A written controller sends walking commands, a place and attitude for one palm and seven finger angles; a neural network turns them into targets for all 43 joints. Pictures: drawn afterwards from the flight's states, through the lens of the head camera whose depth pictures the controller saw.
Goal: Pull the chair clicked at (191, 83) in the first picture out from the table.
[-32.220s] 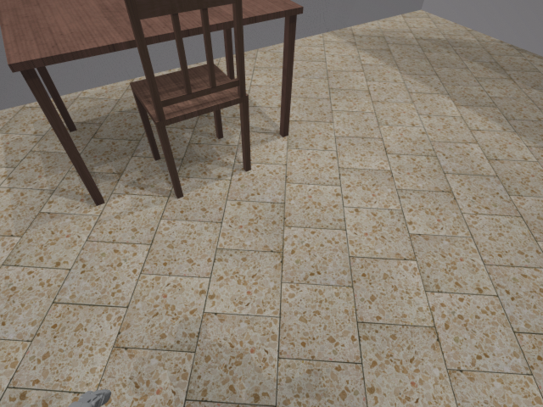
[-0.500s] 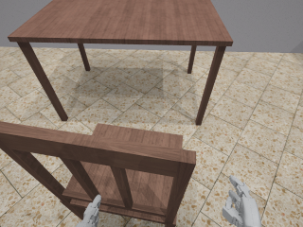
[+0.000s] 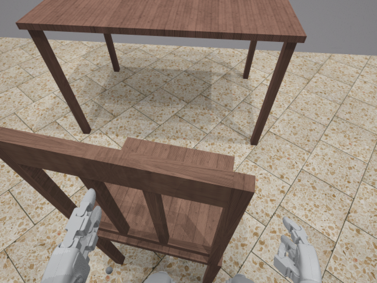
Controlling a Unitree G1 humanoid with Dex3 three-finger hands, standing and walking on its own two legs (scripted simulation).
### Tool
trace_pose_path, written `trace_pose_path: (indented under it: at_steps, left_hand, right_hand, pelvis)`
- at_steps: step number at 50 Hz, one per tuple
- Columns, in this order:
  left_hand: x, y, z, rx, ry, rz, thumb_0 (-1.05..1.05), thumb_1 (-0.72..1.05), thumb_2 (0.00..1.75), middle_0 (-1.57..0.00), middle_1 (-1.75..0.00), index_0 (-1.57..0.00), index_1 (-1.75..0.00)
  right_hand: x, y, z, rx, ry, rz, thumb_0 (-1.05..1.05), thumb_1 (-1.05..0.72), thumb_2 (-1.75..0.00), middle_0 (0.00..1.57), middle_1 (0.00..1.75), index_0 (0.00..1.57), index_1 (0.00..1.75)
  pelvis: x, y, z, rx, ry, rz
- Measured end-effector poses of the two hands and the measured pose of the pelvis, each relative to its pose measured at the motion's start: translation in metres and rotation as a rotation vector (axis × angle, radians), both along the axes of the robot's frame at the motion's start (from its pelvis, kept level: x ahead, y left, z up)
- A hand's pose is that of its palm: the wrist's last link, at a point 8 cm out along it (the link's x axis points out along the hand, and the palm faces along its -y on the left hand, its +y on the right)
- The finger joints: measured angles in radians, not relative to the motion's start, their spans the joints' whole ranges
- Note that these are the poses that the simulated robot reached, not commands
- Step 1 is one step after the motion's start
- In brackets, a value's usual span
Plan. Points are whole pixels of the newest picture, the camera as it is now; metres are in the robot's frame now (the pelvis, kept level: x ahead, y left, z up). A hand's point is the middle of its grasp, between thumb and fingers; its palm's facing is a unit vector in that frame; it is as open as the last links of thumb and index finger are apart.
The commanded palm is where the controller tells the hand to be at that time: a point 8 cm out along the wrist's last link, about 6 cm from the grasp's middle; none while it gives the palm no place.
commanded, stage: draw the hand back to the body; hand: left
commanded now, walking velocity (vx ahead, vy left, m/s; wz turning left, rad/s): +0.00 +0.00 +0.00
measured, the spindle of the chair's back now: (110, 207) +0.27 +0.20 +0.00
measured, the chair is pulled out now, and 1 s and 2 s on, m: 0.62 0.62 0.62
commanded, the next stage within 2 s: step back with the hand held close in 1.20 s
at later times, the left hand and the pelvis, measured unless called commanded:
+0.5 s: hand (44, 227) +0.17 +0.22 +0.16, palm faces +0.31 -0.84 -0.44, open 13.8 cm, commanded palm +0.12 +0.26 +0.20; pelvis +0.01 -0.01 +0.06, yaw +1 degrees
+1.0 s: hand (11, 155) +0.23 +0.25 +0.24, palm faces +0.47 -0.76 -0.46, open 7.8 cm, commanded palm +0.17 +0.29 +0.26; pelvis +0.04 -0.01 +0.08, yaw +0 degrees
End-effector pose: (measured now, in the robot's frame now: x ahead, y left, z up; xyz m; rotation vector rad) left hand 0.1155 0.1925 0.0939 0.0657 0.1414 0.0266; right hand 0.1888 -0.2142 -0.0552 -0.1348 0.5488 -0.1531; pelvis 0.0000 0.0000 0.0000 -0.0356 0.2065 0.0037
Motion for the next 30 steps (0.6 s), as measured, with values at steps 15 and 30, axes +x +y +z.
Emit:
trace_pose_path:
  at_steps: [15, 30]
  left_hand:
    - [0.004, 0.04, 0.059, 0.303, 0.021, 0.188, -0.01, -0.32, 0.3, -0.04, -0.05, -0.06, -0.06]
    - [0.023, 0.072, 0.12, 0.451, -0.097, 0.344, 0.0, 0.19, 0.55, -0.11, -0.15, -0.14, -0.17]
  right_hand:
    - [-0.004, 0.006, 0.025, -0.002, 0.016, 0.011, 0.02, -0.91, -0.9, 0.2, 0.3, 0.2, 0.3]
    - [0.008, -0.006, 0.047, -0.036, 0.02, 0.061, 0.02, -0.91, -0.9, 0.2, 0.3, 0.2, 0.3]
  pelvis:
    - [0.006, -0.003, 0.035, 0.0, -0.128, 0.008]
    - [0.017, -0.01, 0.064, 0.012, -0.222, 0.009]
